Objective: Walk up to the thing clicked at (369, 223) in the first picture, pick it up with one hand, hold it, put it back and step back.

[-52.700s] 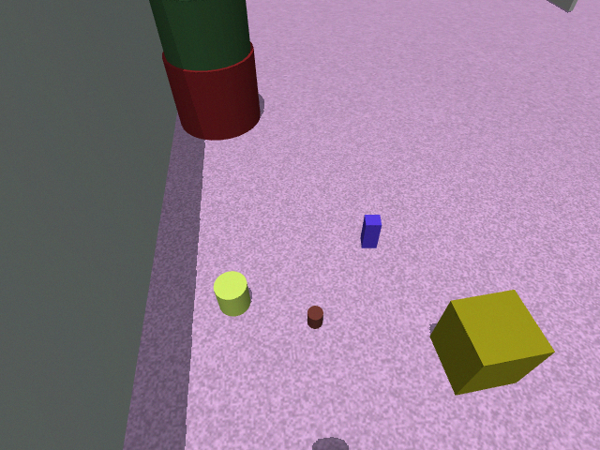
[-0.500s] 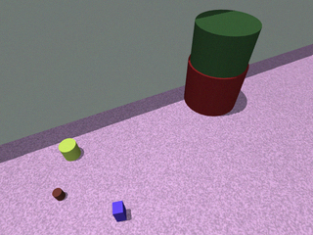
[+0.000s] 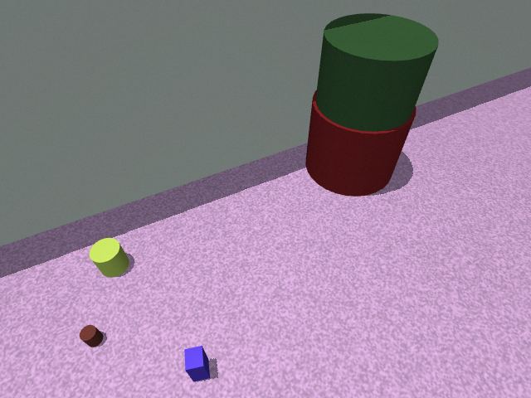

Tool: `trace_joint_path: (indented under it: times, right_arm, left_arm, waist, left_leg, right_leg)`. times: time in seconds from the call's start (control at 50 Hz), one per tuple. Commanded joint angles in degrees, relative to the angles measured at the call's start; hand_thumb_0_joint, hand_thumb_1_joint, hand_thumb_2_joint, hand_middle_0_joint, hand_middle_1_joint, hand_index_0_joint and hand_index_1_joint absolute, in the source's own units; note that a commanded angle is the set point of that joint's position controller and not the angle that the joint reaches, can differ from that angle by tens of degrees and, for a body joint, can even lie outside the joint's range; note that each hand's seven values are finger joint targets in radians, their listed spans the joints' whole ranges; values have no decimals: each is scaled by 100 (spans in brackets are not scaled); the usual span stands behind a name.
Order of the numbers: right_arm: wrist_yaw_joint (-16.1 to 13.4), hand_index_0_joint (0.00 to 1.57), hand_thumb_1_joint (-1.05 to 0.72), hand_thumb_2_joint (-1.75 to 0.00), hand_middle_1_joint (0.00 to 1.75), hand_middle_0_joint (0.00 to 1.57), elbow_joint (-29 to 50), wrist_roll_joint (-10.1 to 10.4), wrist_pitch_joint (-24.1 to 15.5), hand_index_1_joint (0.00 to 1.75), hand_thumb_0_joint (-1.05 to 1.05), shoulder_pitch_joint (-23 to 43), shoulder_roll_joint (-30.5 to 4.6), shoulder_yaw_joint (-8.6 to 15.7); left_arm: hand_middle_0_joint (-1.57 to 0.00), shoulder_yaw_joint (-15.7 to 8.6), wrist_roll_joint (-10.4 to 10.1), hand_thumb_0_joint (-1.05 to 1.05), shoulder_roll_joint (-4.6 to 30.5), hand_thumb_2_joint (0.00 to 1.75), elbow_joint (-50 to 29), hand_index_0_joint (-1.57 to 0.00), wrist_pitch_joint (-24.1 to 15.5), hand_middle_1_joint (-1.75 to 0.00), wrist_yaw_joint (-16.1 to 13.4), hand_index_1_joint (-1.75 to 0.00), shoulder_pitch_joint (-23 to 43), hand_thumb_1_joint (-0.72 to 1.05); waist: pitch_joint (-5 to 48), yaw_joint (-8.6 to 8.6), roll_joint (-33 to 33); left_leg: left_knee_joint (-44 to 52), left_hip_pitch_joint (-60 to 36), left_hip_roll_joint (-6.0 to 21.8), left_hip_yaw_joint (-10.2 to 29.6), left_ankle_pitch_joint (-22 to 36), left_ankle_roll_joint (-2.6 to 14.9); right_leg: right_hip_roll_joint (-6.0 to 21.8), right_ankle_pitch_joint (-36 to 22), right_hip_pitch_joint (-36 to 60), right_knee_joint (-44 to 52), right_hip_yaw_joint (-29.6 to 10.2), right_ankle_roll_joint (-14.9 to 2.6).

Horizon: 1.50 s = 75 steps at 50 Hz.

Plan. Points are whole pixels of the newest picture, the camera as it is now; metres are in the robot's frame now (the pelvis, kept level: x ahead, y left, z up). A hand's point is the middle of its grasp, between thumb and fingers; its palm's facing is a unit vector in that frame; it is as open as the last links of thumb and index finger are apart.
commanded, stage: stand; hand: left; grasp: from the side
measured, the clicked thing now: (197, 364) +0.37 +0.24 -0.71
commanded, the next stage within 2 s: step back in 0.54 s
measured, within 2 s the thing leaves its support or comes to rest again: neither
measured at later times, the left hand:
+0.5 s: hand out of the picture +0.09 +0.24 -0.16, palm faces -0.03 -0.94 -0.34, open 7.4 cm
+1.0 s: hand out of the picture +0.07 +0.29 -0.18, palm faces -0.03 -0.93 -0.38, open 7.4 cm
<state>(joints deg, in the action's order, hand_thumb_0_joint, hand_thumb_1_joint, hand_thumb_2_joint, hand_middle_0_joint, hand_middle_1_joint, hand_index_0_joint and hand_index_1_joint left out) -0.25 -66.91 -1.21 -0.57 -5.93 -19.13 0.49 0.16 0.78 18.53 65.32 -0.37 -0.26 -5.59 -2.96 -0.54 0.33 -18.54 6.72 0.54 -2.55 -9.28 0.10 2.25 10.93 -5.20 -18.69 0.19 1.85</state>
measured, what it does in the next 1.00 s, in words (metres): steps on the spot: left foot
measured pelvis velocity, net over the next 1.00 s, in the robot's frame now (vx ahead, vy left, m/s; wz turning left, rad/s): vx -0.07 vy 0.03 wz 0.02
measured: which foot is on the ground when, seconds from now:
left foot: down 0.00-0.78, up 0.80-0.98, down 1.00-1.00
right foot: down 0.00-1.00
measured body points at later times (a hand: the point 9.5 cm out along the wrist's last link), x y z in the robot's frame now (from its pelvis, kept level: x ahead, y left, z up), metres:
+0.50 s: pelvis +0.01 +0.00 +0.00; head +0.01 +0.00 +0.45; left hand +0.09 +0.29 -0.13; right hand +0.08 -0.30 -0.14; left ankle +0.01 +0.12 -0.75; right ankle -0.01 -0.14 -0.75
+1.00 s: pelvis -0.07 +0.03 -0.03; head +0.00 +0.04 +0.41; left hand +0.07 +0.34 -0.15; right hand +0.02 -0.31 -0.14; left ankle -0.09 +0.13 -0.75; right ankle -0.01 -0.14 -0.75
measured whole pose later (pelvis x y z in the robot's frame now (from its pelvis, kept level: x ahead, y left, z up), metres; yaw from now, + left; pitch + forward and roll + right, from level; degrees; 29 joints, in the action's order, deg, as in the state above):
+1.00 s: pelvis -0.07 +0.03 -0.03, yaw +1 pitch -1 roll -1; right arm 0.2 -55.0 -1.0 2.3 -8.0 -22.9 3.4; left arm -2.7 1.5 22.4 50.0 3.0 -0.8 -3.6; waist -8.8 -0.9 -1.4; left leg -38.7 14.8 -2.1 1.5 -22.6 1.4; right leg 4.0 14.7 -22.3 -37.8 -0.3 2.5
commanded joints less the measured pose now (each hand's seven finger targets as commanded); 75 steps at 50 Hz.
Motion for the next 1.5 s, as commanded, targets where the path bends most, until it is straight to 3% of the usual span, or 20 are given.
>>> trace_joint_path:
  times: [0.0, 0.5, 0.56, 0.66, 0.74, 0.78, 0.86, 0.94, 0.96, 0.98, 1.0, 1.02, 1.08, 1.18, 1.32, 1.36, 1.42, 1.44, 1.46, 1.48]
  right_arm:
    - [-56, 20, -90, -90, 30, 20, 316, 27, -112, 30, 0, 168, -1169, 207]
    - [-52, 20, -90, -90, 30, 20, 371, 33, -120, 30, 0, 278, -1225, 220]
    - [-11, 20, -90, -90, 30, 20, 634, 119, 52, 30, 0, 257, -1461, 366]
    - [4, 20, -90, -90, 30, 20, 989, 117, 163, 30, 0, 272, -1535, 497]
    - [19, 20, -90, -90, 30, 20, 1236, 134, 269, 30, 0, 336, -1311, 491]
    - [40, 20, -90, -90, 30, 20, 1342, 78, 369, 30, 0, 128, -1239, 513]
    - [33, 20, -90, -90, 30, 20, 1378, 203, 327, 30, 0, -484, -1335, 519]
    - [-9, 20, -90, -90, 30, 20, 1397, -17, 189, 30, 0, -753, -1248, 521]
    - [-33, 20, -90, -90, 30, 20, 1411, -103, 153, 30, 0, -773, -1315, 569]
    - [-53, 20, -90, -90, 30, 20, 1547, -233, 109, 30, 0, -570, -1806, 701]
    - [-23, 20, -90, -90, 30, 20, 1647, -160, 105, 30, 0, -469, -2376, 791]
    - [-38, 20, -90, -90, 30, 20, 1708, -112, 98, 30, 0, -543, -2402, 829]
    - [-172, 20, -90, -90, 30, 20, 1828, -116, 75, 30, 0, 78, -1726, 645]
    - [-239, 20, -90, -90, 30, 20, 1932, -18, 67, 30, 0, -389, -1515, 653]
    - [-208, 20, -90, -90, 30, 20, 2111, -16, 76, 30, 0, -537, -1709, 708]
    - [-182, 20, -90, -90, 30, 20, 2193, -3, 96, 30, 0, -282, -1757, 705]
    - [-140, 20, -90, -90, 30, 20, 2204, 62, 151, 30, 0, -44, -1667, 632]
    - [-123, 20, -90, -90, 30, 20, 2247, 94, 151, 30, 0, -89, -1531, 580]
    - [-133, 20, -90, -90, 30, 20, 2284, 143, 157, 30, 0, 194, -1320, 544]
    - [-162, 20, -90, -90, 30, 20, 2219, 123, 203, 30, 0, 141, -1409, 588]
  left_arm:
    - [-20, -247, -5, 0, 1185, 90, -297, -20, -111, -30, -77, -30, 185, 90]
    - [-20, -258, -3, 0, 1248, 90, -356, -20, -122, -30, -62, -30, 165, 90]
    - [-20, -506, -119, 0, 1576, 90, -667, -20, -31, -30, -124, -30, -15, 90]
    - [-20, -502, -48, 0, 1457, 90, -1065, -20, 57, -30, -119, -30, -40, 90]
    - [-20, -634, -3, 0, 1869, 90, -1263, -20, 79, -30, -109, -30, -129, 90]
    - [-20, -732, 116, 0, 2182, 90, -1516, -20, 68, -30, -142, -30, 116, 90]
    - [-20, -692, 183, 0, 1844, 90, -1864, -20, 86, -30, -189, -30, 588, 90]
    - [-20, -680, 40, 0, 1767, 90, -2029, -20, 223, -30, -151, -30, 352, 90]
    - [-20, -645, 2, 0, 1647, 90, -2064, -20, 286, -30, -129, -30, 259, 90]
    - [-20, -571, -53, 0, 1291, 90, -2119, -20, 326, -30, -116, -30, -32, 90]
    - [-20, -586, -39, 0, 1316, 90, -2179, -20, 324, -30, -186, -30, 252, 90]
    - [-20, -639, 27, 0, 1440, 90, -2144, -20, 318, -30, -262, -30, 443, 90]
    - [-20, -624, -70, 0, 1373, 90, -1951, -20, 328, -30, -241, -30, -42, 90]
    - [-20, -693, 19, 0, 1353, 90, -2079, -20, 281, -30, -171, -30, -145, 90]
    - [-20, -721, 69, 0, 1317, 90, -2194, -20, 241, -30, -106, -30, -278, 90]
    - [-20, -721, 86, 0, 1275, 90, -2107, -20, 225, -30, -74, -30, -564, 90]
    - [-20, -780, 146, 0, 1295, 90, -1878, -20, 151, -30, -49, -30, -1022, 90]
    - [-20, -850, 209, 0, 1605, 90, -1955, -20, 111, -30, -52, -30, -993, 90]
    - [-20, -927, 121, 0, 2034, 90, -2077, -20, 139, -30, -26, -30, -687, 90]
    - [-20, -948, 183, 0, 2190, 90, -2310, -20, 100, -30, -33, -30, -379, 90]
  waist:
    - [396, 17, -27]
    - [425, 29, -62]
    - [225, 10, -36]
    - [837, -30, 223]
    - [714, 124, -524]
    - [426, 132, -1381]
    - [555, -75, -1172]
    - [679, -92, -904]
    - [566, -89, -561]
    - [523, 101, 685]
    - [440, -74, 1365]
    - [476, -298, 1332]
    - [276, 194, 806]
    - [409, -77, 605]
    - [631, -187, 653]
    - [677, -37, 670]
    - [768, 231, 424]
    - [681, 183, -272]
    - [307, 272, -1392]
    - [109, 300, -1592]
  left_leg:
    - [350, -194, 704, 594, 752, 35]
    - [341, -362, 746, 544, 827, 58]
    - [-386, 11, 753, 629, 1961, 292]
    - [-809, 240, 831, 643, 1583, 621]
    - [-2233, 627, 46, 290, 107, 276]
    - [-3940, 1160, -520, 409, -2388, 167]
    - [-3893, 1349, -298, 803, -2057, 171]
    - [-897, 933, -234, 174, -742, 77]
    - [-332, 523, -52, 403, 203, 56]
    - [-24, 17, 1092, 2005, 1582, 276]
    - [-302, 30, 1710, 2628, 3130, 741]
    - [-108, 409, 2096, 3162, 2668, 1163]
    - [-657, -45, 1154, 1545, 3163, 517]
    - [-825, -546, 1219, 1484, 2957, 904]
    - [-970, -531, 1520, 1747, 2394, 1276]
    - [-945, -177, 1555, 1729, 1600, 1261]
    - [-1361, 796, 1257, 1408, 886, 759]
    - [-1788, 1532, 812, 1122, 67, 439]
    - [-2866, 1818, -359, 495, -1460, 64]
    - [-4220, 1615, -562, 671, -2670, -26]
  right_leg:
    - [554, -808, -56, 249, -421, -225]
    - [568, -918, -85, 313, -444, -238]
    - [373, -1744, -513, -554, -352, -355]
    - [246, -1329, -527, -1236, -342, -510]
    - [1086, -1728, -964, -565, -1306, -1175]
    - [1992, -1851, -1315, -29, -2239, -1929]
    - [1394, -1845, -945, -627, -1354, -1493]
    - [1000, -1985, -261, -1615, -935, -1028]
    - [751, -1482, -706, -2077, -783, -832]
    - [-108, 215, -1687, -2930, -509, -500]
    - [-847, 2425, -2398, -3472, -657, -321]
    - [-917, 2747, -2243, -4268, -1242, -279]
    - [-853, 1677, -2711, -4913, -1373, -336]
    - [-778, 1542, -2512, -4498, -1070, -74]
    - [-471, 1788, -1925, -3049, -625, -160]
    - [-360, 1582, -1515, -2312, -421, -228]
    - [-266, 115, -287, -756, -397, -434]
    - [299, -205, -72, -604, -1370, -697]
    - [1249, -448, -816, -100, -2620, -1524]
    - [1963, -802, -1495, 82, -3260, -2070]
